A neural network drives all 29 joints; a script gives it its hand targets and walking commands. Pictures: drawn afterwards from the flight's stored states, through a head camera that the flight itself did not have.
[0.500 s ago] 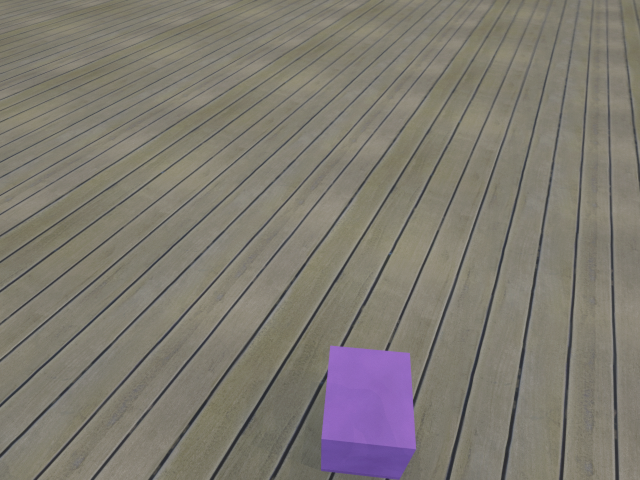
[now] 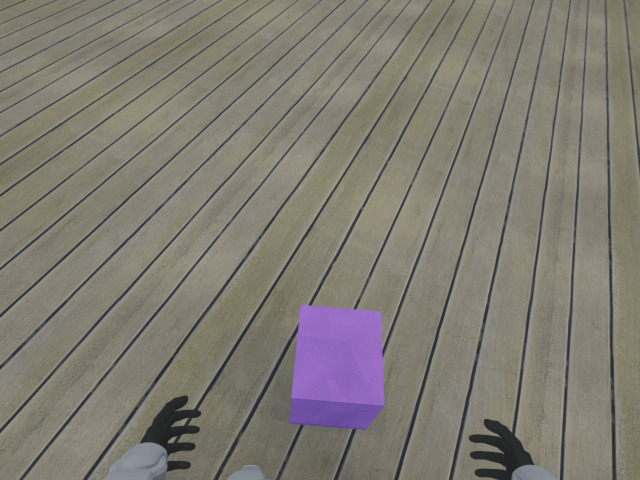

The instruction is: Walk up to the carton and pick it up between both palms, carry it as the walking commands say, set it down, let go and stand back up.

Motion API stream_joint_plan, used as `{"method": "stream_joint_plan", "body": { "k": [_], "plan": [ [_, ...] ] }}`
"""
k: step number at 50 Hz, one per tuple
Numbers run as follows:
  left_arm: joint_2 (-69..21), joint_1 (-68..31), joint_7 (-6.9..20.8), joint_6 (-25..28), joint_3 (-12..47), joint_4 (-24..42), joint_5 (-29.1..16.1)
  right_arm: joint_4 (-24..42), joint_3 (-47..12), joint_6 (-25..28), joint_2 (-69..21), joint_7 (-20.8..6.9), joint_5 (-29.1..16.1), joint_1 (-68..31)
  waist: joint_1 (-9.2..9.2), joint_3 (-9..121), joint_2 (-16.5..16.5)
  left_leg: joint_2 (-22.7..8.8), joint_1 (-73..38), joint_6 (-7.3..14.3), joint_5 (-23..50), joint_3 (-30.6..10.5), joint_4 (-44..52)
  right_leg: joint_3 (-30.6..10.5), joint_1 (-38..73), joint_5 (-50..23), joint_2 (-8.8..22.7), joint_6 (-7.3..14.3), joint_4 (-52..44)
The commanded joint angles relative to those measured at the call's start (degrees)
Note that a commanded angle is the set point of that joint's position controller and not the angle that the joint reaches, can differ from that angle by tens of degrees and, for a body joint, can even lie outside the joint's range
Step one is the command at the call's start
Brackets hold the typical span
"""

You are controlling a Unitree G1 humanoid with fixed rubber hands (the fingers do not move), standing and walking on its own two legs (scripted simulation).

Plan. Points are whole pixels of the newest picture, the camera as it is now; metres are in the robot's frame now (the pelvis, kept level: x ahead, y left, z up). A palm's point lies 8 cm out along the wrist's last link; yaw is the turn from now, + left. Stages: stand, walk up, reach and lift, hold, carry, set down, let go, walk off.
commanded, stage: reach and lift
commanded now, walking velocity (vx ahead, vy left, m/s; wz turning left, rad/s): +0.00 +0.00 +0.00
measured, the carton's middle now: (334, 369) +0.47 -0.06 -0.62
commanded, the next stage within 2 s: none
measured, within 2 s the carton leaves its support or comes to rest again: neither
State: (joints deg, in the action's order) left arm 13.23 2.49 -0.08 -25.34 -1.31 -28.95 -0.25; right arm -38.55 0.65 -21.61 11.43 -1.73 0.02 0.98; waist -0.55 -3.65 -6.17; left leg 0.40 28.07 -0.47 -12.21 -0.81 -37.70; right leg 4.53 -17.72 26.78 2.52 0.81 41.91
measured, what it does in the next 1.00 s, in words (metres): lowers itself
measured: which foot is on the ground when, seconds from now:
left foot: down 0.00-1.00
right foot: down 0.00-1.00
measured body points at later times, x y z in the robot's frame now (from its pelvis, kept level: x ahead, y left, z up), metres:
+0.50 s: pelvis -0.05 -0.02 -0.04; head +0.11 -0.01 +0.38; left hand +0.20 +0.21 -0.17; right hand +0.22 -0.25 -0.16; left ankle +0.08 +0.13 -0.71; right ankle -0.05 -0.10 -0.71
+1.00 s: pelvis -0.06 +0.01 -0.07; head +0.19 +0.01 +0.30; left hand +0.36 +0.20 -0.20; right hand +0.36 -0.23 -0.19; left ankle +0.08 +0.13 -0.71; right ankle -0.05 -0.10 -0.71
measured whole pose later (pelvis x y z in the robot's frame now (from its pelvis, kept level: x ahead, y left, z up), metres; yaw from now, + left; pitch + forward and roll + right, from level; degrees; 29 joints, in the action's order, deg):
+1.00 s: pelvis -0.06 +0.01 -0.07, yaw -1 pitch +31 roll -1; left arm 13.2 -41.3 -7.6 -13.3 -6.2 -41.0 -0.5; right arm -49.1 14.4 -8.4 13.4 -0.3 -0.2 -46.2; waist -1.3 -3.1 -0.2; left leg -1.0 75.3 -0.5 -8.1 -0.9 -52.2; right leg 3.9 -67.6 25.9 1.8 1.5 62.3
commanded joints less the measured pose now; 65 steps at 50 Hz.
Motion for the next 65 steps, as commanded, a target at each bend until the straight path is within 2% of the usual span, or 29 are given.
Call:
{"method": "stream_joint_plan", "body": {
  "k": [1, 4, 5, 6, 7, 12, 15, 16, 18, 20, 23, 25, 27, 29, 33, 37, 40, 41, 43, 44, 50, 52, 54, 57, 58, 60, 61, 63, 65],
  "plan": [
    [0.2, 8.4, 0.0, 1.7, -1.3, 1.6, 4.1, 4.8, 0.2, 2.5, 6.9, -2.3, 1.3, 3.3, 4.53, 5.2, 14.6, 2.5, -27.3, 0.3, 15.6, -0.1, -2.6, -6.0, -31.8, -9.8, -0.9, 5.7, -10.2],
    [-0.9, 1.9, 0.2, 7.2, -2.5, 5.7, 0.9, 10.5, 1.8, 7.6, 7.9, -2.8, 0.5, -2.3, 3.71, 14.5, 15.8, 1.1, -22.0, 0.6, 24.8, -1.7, -8.2, -7.1, -29.9, -18.3, -2.2, 3.5, -2.8],
    [-0.5, 1.4, 0.1, 8.8, -3.3, 5.1, -0.3, 11.1, 3.4, 9.0, 8.6, -2.0, 2.8, -1.9, 1.97, 19.9, 10.1, 1.4, -21.4, 1.1, 28.4, -2.1, -9.8, -7.3, -28.8, -24.0, -2.4, 2.5, -1.3],
    [-2.0, -0.6, 0.1, 11.0, -2.8, 5.5, -1.3, 11.1, 3.4, 11.1, 9.1, -1.9, 1.6, -4.1, 1.21, 21.7, 12.8, 0.6, -17.8, 0.6, 31.7, -2.8, -11.0, -6.9, -30.4, -24.3, -4.2, 1.5, 1.4],
    [-3.4, 2.1, 0.4, 11.7, -1.4, 3.6, -3.3, 9.5, 3.4, 12.2, 8.8, -1.8, 1.6, -1.1, -1.13, 26.7, 9.9, 0.2, -21.0, 1.0, 37.4, -3.9, -12.4, -5.6, -32.6, -27.2, -4.9, 1.3, 1.7],
    [-2.4, 2.8, 0.5, 15.8, -3.2, 1.7, -5.6, 11.8, 7.0, 15.1, 9.6, 0.9, 2.0, -0.4, -2.82, 37.2, -1.8, -0.4, -16.8, 2.9, 38.1, -4.7, -14.8, -5.9, -36.9, -30.8, -5.4, -0.4, 4.5],
    [1.9, -2.0, 1.4, 16.5, -6.7, -0.1, -4.8, 13.2, 6.3, 14.6, 5.2, 2.5, 0.2, -2.9, -0.17, 37.0, -5.3, 1.5, 0.3, 3.7, 24.7, -0.5, -14.3, -9.2, -24.8, -39.0, -3.2, -1.4, 6.7],
    [1.9, -4.4, 1.4, 15.7, -6.3, 0.1, -5.3, 11.7, 7.0, 13.7, 6.2, 2.4, -0.3, -3.9, -0.86, 35.9, -4.8, 1.7, -0.3, 3.3, 21.4, 0.3, -14.3, -8.2, -27.9, -33.5, -3.4, -1.7, 5.9],
    [4.9, -10.0, 1.5, 15.7, -9.8, 2.9, -4.1, 12.6, 6.2, 12.9, 5.2, 2.8, -1.4, -9.3, 2.67, 36.3, -0.1, 1.7, 5.0, 3.3, 18.1, 0.6, -15.3, -10.0, -26.9, -27.7, -2.2, -1.9, 5.9],
    [5.7, -18.2, 1.4, 15.4, -8.7, 6.9, -5.8, 14.3, 6.7, 12.4, 7.2, 2.8, -1.7, -17.3, 1.34, 35.9, 1.6, 0.7, 3.3, 3.0, 12.6, 0.4, -15.7, -8.6, -32.5, -15.4, -2.5, -1.5, 5.1],
    [8.7, -26.6, 0.6, 11.6, -10.0, 2.8, -4.6, 10.7, 6.7, 9.2, 7.5, 2.5, -3.8, -26.2, 4.33, 28.1, 6.5, 0.5, 7.9, 1.9, 1.0, 1.8, -15.6, -8.9, -35.7, -3.6, -1.3, -1.8, 4.2],
    [8.1, -31.5, -0.1, 8.8, -8.2, 1.8, -5.5, 6.9, 7.6, 6.3, 10.3, 2.7, -3.8, -29.5, 1.54, 29.9, 9.5, -0.3, 5.5, 0.6, -6.5, 2.3, -15.2, -8.1, -36.6, 3.7, -1.6, -0.6, 3.9],
    [7.6, -32.3, -1.3, 5.9, -8.9, -0.5, -3.9, 2.7, 7.2, 3.8, 9.2, 1.8, -3.6, -31.1, 2.65, 26.3, 9.5, -0.2, 5.2, 0.4, -8.4, 2.5, -14.9, -6.9, -38.5, 6.1, -1.9, -0.3, 4.3],
    [6.0, -35.1, -1.9, 3.7, -8.4, -3.7, -3.2, 0.2, 8.7, 2.5, 10.3, 1.8, -2.6, -35.6, 1.31, 25.2, 8.0, -0.2, 4.4, 0.3, -9.8, 2.8, -14.9, -6.2, -40.8, 7.7, -2.1, 0.1, 3.8],
    [4.0, -42.2, -3.4, 3.9, -10.3, -6.8, -2.7, -4.9, 12.3, 3.0, 12.0, 2.0, 1.5, -42.8, -1.31, 24.1, 2.8, -0.4, 9.2, 0.3, -5.6, 1.9, -15.4, -5.6, -43.3, 2.6, -3.1, -0.5, 5.4],
    [-1.6, -49.2, -3.8, 7.8, -7.5, -9.5, -4.5, -5.4, 14.0, 7.8, 12.3, 1.4, 1.0, -50.8, -3.82, 27.9, 4.0, -0.1, 6.1, 0.7, 1.1, 0.4, -17.2, -4.4, -49.4, -3.9, -4.0, 0.0, 6.6],
    [0.5, -51.4, -4.6, 11.7, -9.3, -7.8, -5.3, -4.0, 14.7, 11.4, 14.1, 1.4, -0.1, -52.9, -2.36, 36.9, 4.1, 0.4, 4.9, 0.1, 10.0, -0.3, -19.0, -5.0, -48.1, -12.9, -4.3, -0.7, 8.1],
    [1.8, -54.3, -5.6, 12.5, -10.7, -5.9, -4.2, -2.8, 13.1, 12.5, 13.6, 1.1, -2.0, -56.6, 0.58, 40.4, 5.6, 0.2, 1.6, 0.3, 12.4, -0.7, -19.9, -5.4, -50.4, -12.5, -4.4, -0.7, 9.0],
    [1.2, -54.1, -6.8, 13.8, -11.1, -7.5, -3.6, -6.4, 16.0, 13.6, 16.6, 1.2, -0.8, -54.5, -1.49, 45.8, 7.0, 0.5, -1.4, -0.7, 16.9, -1.4, -20.5, -4.6, -51.9, -16.0, -5.0, -0.6, 8.6],
    [0.9, -55.6, -7.3, 13.7, -10.8, -8.1, -3.4, -8.1, 15.2, 13.9, 15.8, 0.9, -2.4, -57.1, -0.09, 44.5, 8.2, 0.2, 0.1, -0.6, 17.3, -1.9, -20.8, -5.2, -54.9, -15.7, -4.7, -0.9, 9.5],
    [1.1, -65.4, -9.0, 15.7, -10.4, -5.2, -4.8, -8.8, 16.8, 16.5, 18.8, 1.0, -4.1, -64.0, -3.24, 53.8, 12.4, -0.2, -6.4, -1.4, 23.6, -3.3, -22.4, -5.5, -59.4, -18.3, -5.3, -0.4, 8.8],
    [1.7, -69.5, -9.1, 16.2, -12.2, -4.1, -5.2, -5.7, 16.0, 16.8, 19.5, 0.9, -5.3, -69.5, -2.03, 58.5, 11.7, -0.4, -6.5, -0.7, 25.1, -3.6, -23.2, -6.6, -57.1, -19.8, -5.6, 0.0, 8.7],
    [2.3, -71.9, -9.8, 16.3, -11.0, -4.4, -4.8, -8.9, 17.9, 17.3, 20.8, 0.6, -3.5, -70.9, -4.38, 56.8, 11.7, -0.2, -7.5, -1.3, 25.6, -4.5, -22.9, -4.9, -62.4, -18.9, -6.0, -0.6, 9.5],
    [3.3, -75.1, -9.5, 16.3, -13.6, -7.3, -4.5, -11.0, 16.5, 17.0, 19.7, 0.6, -4.3, -75.2, -2.30, 55.7, 9.9, -0.3, -0.1, -0.8, 22.9, -3.0, -22.5, -6.1, -58.1, -20.1, -5.5, -0.6, 10.2],
    [3.6, -75.1, -9.3, 15.8, -14.7, -9.9, -4.1, -12.3, 18.2, 16.8, 21.3, 0.7, -1.8, -75.0, -3.94, 56.4, 8.0, -0.3, 1.5, -0.7, 19.6, -2.5, -22.7, -5.4, -58.4, -17.2, -5.6, -0.9, 9.3],
    [2.5, -74.9, -9.2, 16.7, -14.2, -12.7, -2.8, -15.3, 18.7, 17.1, 18.6, 0.4, -3.0, -73.9, -3.76, 54.8, 9.2, -0.4, -0.3, -0.7, 26.8, -3.6, -22.9, -5.0, -63.2, -22.1, -6.5, -0.9, 9.6],
    [2.5, -74.0, -9.1, 16.5, -16.0, -14.4, -1.5, -15.2, 18.6, 17.2, 18.8, 0.2, -2.9, -74.5, -1.46, 56.9, 9.5, -0.1, 0.4, -0.5, 24.9, -2.9, -23.1, -5.7, -61.3, -20.7, -6.3, -1.1, 9.3],
    [2.2, -76.7, -9.1, 17.3, -14.4, -11.3, -2.7, -11.2, 19.5, 18.3, 19.7, 0.0, -2.4, -76.8, -3.69, 65.3, 9.0, -0.5, -7.2, -0.2, 31.5, -4.4, -23.6, -5.1, -60.7, -24.2, -6.9, -1.1, 9.1],
    [2.6, -79.4, -8.9, 17.8, -17.4, -12.4, -0.6, -12.3, 19.1, 18.1, 19.9, 0.2, -2.3, -78.4, -1.73, 63.9, 11.0, -0.9, -5.1, -0.3, 32.9, -4.1, -25.4, -5.6, -64.6, -24.3, -6.6, -0.9, 9.4]
  ]
}}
